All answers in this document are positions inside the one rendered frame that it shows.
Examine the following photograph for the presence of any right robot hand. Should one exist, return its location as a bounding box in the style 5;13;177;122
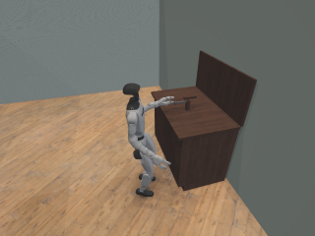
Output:
152;154;171;169

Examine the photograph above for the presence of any right robot upper arm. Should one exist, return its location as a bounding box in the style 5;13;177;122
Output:
127;111;138;143

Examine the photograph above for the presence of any robot left forearm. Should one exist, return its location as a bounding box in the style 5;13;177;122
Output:
143;100;160;112

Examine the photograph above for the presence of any right robot shin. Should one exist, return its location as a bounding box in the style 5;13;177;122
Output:
140;173;154;193

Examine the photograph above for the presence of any tap lever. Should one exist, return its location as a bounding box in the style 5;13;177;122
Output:
173;100;187;105

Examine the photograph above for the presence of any robot head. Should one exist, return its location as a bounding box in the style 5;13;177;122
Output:
122;83;140;110

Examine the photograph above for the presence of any counter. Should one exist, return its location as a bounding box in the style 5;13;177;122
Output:
151;50;257;191

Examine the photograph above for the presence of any left robot hand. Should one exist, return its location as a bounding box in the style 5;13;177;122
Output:
159;96;174;106

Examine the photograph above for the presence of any robot right forearm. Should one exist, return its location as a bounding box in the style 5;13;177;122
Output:
130;138;155;159

